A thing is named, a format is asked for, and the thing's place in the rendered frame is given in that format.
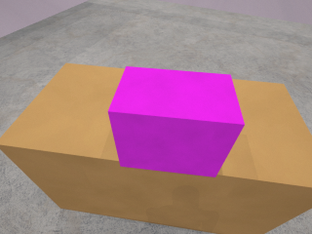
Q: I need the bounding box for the pedestal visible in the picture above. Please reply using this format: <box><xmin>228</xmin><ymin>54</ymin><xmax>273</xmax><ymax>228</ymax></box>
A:
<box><xmin>0</xmin><ymin>63</ymin><xmax>312</xmax><ymax>234</ymax></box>

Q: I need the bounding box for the carton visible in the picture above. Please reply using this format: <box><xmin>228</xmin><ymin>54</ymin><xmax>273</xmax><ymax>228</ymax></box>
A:
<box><xmin>107</xmin><ymin>66</ymin><xmax>245</xmax><ymax>177</ymax></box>

